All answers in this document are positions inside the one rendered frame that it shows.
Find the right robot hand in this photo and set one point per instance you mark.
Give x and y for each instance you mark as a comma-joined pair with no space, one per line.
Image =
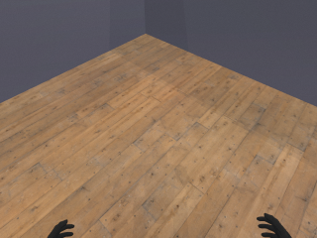
276,227

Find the left robot hand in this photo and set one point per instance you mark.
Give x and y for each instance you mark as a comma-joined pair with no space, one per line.
59,228

